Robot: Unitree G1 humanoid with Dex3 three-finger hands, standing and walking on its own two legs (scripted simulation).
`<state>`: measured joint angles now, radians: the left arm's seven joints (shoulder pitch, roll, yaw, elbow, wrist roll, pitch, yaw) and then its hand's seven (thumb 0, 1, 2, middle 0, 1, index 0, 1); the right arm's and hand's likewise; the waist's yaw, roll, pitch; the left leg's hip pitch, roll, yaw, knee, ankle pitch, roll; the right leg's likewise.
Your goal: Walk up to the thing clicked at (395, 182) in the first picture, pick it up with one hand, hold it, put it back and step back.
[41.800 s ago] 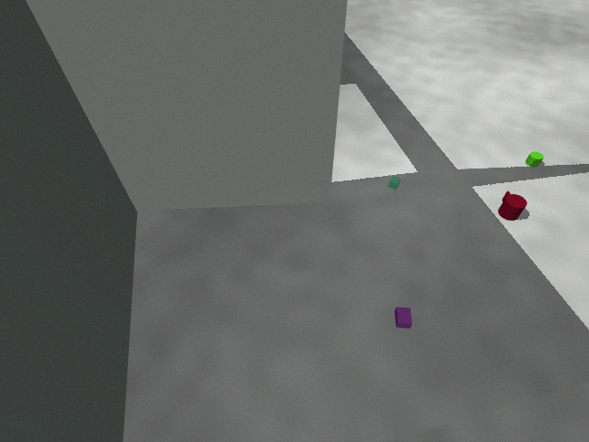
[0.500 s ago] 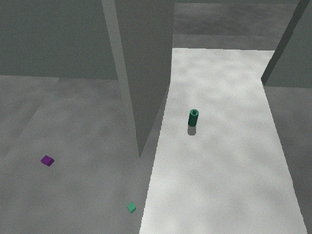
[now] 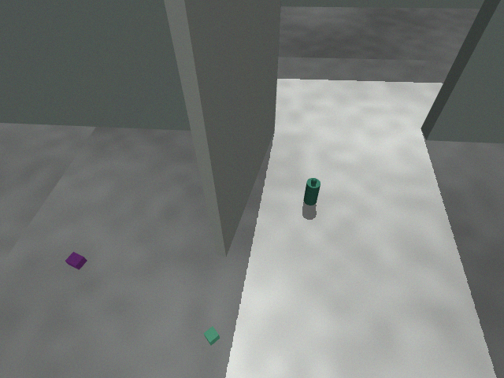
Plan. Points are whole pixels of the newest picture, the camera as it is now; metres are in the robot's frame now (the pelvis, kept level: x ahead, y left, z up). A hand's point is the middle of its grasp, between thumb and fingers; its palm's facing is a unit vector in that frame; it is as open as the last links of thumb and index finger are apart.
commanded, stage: walk up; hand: left
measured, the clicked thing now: (211, 335) +0.41 +0.18 -0.76
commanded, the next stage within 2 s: none
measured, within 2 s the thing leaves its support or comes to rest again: neither
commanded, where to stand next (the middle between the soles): +0.01 -0.05 m, yaw -1 degrees
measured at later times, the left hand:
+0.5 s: hand out of the picture +0.03 +0.17 -0.16, palm faces -0.04 -0.93 -0.37, open 7.4 cm
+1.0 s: hand out of the picture +0.04 +0.20 -0.15, palm faces +0.02 -0.93 -0.36, open 7.4 cm
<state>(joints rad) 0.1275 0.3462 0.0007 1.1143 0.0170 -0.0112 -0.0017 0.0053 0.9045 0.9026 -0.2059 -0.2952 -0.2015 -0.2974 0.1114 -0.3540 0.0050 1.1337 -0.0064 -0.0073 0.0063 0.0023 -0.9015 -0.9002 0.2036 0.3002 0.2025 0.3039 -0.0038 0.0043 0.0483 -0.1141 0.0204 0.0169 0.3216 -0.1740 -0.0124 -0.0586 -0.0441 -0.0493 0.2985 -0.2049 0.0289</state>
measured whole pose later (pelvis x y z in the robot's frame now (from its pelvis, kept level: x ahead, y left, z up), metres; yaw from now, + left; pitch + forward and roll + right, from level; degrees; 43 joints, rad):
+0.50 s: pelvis -0.04 -0.08 -0.01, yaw +0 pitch -2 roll +1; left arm 0.18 0.32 0.04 0.94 0.04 0.01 -0.02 0.01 0.90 0.90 -0.21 -0.30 -0.20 -0.30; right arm 0.18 -0.41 -0.04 0.99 0.00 0.03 -0.02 0.00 -0.90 -0.90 0.20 0.30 0.20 0.30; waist 0.01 0.04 0.13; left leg -0.31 -0.03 -0.09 0.84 -0.50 0.00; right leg -0.21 0.01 -0.02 0.53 -0.29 -0.04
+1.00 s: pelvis -0.04 -0.06 +0.00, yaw +0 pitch -3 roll +0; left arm 0.12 0.36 0.02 1.09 0.01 -0.03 0.00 0.01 0.90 0.90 -0.21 -0.30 -0.20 -0.30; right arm 0.12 -0.35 -0.01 1.07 -0.01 0.00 0.01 0.00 -0.90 -0.90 0.20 0.30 0.20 0.30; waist 0.02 0.01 0.05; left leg -0.09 -0.01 -0.03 0.36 -0.22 0.01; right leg -0.11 0.00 -0.03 0.36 -0.19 -0.01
